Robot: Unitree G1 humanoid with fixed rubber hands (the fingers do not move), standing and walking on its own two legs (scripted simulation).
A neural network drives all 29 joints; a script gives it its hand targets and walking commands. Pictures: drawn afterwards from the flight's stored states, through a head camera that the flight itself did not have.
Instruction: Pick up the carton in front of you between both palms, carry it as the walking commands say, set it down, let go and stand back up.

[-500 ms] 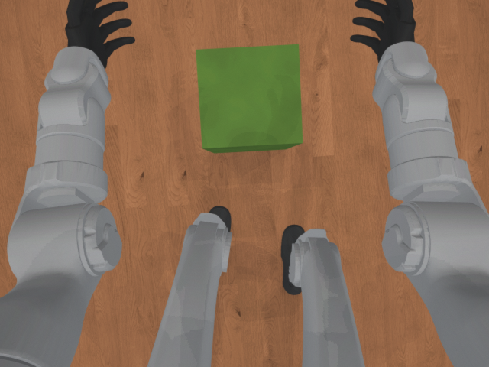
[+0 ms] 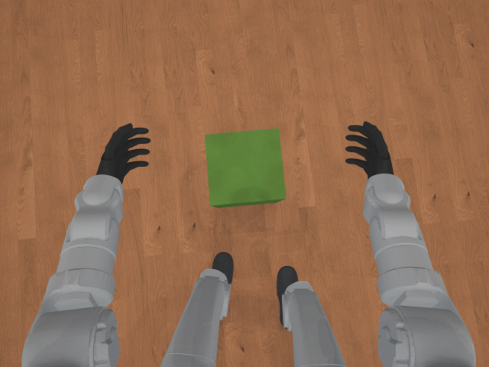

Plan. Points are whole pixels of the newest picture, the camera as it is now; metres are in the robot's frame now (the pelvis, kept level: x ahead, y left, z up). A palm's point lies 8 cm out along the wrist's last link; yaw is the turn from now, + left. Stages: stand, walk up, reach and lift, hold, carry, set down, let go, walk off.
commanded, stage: let go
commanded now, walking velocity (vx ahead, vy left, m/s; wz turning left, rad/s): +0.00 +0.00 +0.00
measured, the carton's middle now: (244, 172) +0.46 +0.05 -0.58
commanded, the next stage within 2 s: stand in 1.02 s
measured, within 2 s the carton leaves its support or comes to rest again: neither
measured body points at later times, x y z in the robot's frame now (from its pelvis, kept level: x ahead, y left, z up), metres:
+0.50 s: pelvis +0.04 -0.02 +0.07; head +0.12 -0.02 +0.51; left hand +0.21 +0.22 -0.02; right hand +0.24 -0.24 -0.02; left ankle +0.05 +0.10 -0.67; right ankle +0.02 -0.14 -0.67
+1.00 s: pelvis +0.05 -0.03 +0.07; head +0.06 -0.03 +0.52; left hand +0.22 +0.21 +0.01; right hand +0.22 -0.26 +0.00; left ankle +0.05 +0.10 -0.67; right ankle +0.02 -0.14 -0.67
